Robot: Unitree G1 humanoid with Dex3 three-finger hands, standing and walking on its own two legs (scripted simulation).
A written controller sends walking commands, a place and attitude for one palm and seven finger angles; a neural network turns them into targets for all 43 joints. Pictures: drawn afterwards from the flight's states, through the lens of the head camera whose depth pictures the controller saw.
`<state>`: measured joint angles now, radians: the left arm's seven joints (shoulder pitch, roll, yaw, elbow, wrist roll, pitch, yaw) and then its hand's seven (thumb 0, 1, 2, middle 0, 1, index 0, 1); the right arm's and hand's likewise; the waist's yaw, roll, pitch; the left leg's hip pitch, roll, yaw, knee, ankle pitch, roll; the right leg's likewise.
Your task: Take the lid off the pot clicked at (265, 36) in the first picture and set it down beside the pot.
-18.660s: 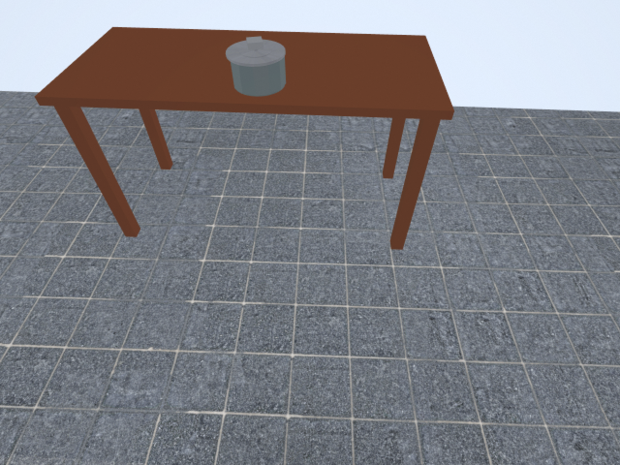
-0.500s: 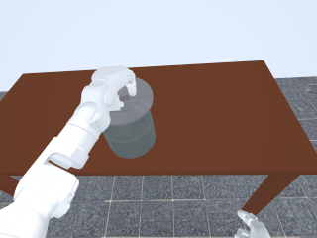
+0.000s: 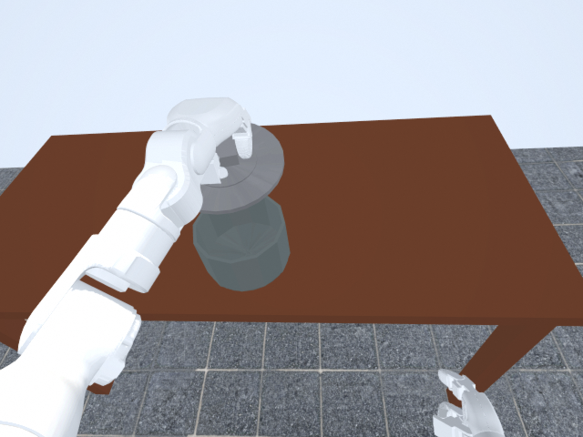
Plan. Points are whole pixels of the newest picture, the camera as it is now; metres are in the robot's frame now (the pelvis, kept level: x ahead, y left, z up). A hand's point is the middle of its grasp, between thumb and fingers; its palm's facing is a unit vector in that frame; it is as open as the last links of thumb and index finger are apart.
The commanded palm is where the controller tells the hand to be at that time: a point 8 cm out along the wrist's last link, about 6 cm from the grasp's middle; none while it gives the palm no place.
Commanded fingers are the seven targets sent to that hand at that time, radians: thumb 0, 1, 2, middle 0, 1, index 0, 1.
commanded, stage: lift the lid straight up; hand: left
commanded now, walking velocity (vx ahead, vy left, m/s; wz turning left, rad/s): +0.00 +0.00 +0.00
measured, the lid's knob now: (221, 151) +0.47 +0.11 +0.16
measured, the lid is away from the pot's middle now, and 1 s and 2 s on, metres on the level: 0.01 0.10 0.22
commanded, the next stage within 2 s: move the lid sideways beside the pot in 0.16 s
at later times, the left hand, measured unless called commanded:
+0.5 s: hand (192, 156) +0.44 +0.14 +0.18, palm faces -0.22 -0.04 -0.98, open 7.0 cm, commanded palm +0.42 +0.16 +0.25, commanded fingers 0.00 0.57 1.11 -0.77 -0.99 -0.92 -1.04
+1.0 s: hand (147, 162) +0.44 +0.21 +0.17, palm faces -0.28 -0.02 -0.96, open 7.0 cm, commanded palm +0.43 +0.22 +0.25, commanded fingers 0.00 0.57 1.11 -0.77 -0.99 -0.92 -1.04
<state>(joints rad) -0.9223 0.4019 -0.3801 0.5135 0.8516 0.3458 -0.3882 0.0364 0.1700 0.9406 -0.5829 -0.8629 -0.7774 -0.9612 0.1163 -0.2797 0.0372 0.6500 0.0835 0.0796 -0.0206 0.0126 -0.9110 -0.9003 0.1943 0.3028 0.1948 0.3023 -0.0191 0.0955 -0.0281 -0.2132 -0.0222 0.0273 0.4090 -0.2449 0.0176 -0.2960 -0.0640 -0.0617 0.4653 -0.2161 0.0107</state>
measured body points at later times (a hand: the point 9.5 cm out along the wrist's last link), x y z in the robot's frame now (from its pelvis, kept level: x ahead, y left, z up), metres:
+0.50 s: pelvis +0.00 +0.00 +0.00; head +0.01 -0.04 +0.45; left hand +0.45 +0.14 +0.23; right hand +0.15 -0.24 -0.12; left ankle -0.02 +0.11 -0.74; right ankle +0.01 -0.13 -0.74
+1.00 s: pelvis +0.00 +0.01 +0.00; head +0.03 -0.02 +0.45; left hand +0.45 +0.21 +0.23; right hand +0.14 -0.23 -0.12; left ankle -0.02 +0.11 -0.74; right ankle +0.01 -0.13 -0.74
